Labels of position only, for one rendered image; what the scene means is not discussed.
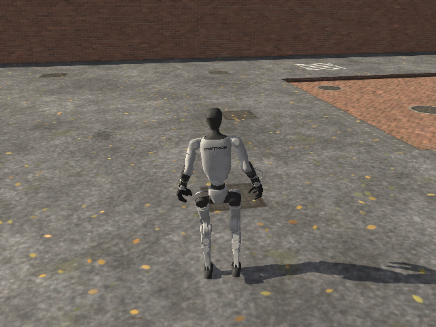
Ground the robot left thigh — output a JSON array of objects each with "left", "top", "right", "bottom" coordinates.
[{"left": 195, "top": 190, "right": 212, "bottom": 236}]

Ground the left robot shin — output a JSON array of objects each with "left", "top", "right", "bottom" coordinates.
[{"left": 200, "top": 224, "right": 211, "bottom": 270}]

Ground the robot left forearm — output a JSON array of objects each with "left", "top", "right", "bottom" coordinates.
[{"left": 178, "top": 165, "right": 190, "bottom": 190}]

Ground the robot left upper arm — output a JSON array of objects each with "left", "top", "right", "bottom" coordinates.
[{"left": 183, "top": 138, "right": 201, "bottom": 176}]

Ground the robot right forearm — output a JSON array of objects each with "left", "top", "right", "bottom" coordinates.
[{"left": 245, "top": 161, "right": 261, "bottom": 187}]

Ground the right robot hand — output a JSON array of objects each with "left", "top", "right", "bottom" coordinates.
[{"left": 248, "top": 184, "right": 263, "bottom": 200}]

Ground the left robot hand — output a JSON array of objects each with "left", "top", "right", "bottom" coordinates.
[{"left": 176, "top": 188, "right": 192, "bottom": 202}]

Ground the robot right upper arm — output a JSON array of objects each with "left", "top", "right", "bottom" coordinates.
[{"left": 229, "top": 136, "right": 252, "bottom": 173}]

